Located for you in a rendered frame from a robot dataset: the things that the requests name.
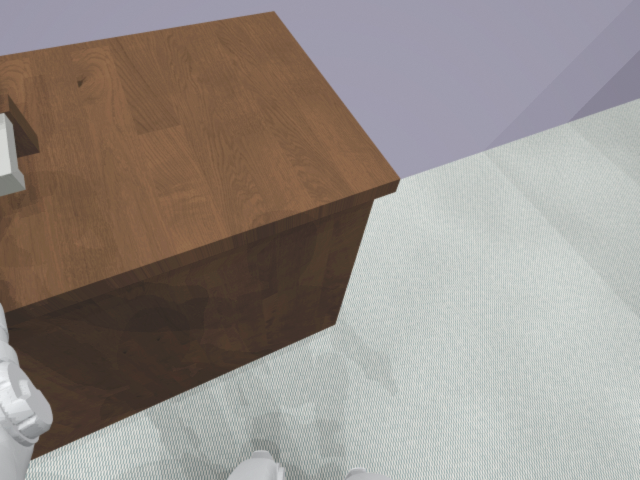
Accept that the left robot forearm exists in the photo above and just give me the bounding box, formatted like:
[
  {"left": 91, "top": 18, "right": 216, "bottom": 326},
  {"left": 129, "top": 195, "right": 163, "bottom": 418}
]
[{"left": 0, "top": 303, "right": 20, "bottom": 367}]

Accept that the left robot shin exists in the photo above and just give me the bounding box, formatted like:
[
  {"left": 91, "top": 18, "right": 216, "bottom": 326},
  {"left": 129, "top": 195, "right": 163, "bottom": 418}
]
[{"left": 251, "top": 450, "right": 274, "bottom": 461}]

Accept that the counter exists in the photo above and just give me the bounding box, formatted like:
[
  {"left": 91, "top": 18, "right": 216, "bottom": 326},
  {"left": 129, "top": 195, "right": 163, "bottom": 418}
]
[{"left": 0, "top": 11, "right": 400, "bottom": 461}]

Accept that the robot left upper arm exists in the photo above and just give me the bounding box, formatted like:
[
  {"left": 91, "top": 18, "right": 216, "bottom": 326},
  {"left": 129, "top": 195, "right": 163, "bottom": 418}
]
[{"left": 0, "top": 362, "right": 53, "bottom": 480}]

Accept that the left robot thigh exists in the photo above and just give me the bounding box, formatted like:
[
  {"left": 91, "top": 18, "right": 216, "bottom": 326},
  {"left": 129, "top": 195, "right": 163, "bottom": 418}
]
[{"left": 227, "top": 458, "right": 285, "bottom": 480}]

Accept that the tap lever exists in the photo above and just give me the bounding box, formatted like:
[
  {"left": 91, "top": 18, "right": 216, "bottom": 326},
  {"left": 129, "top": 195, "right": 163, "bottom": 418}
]
[{"left": 0, "top": 113, "right": 26, "bottom": 196}]

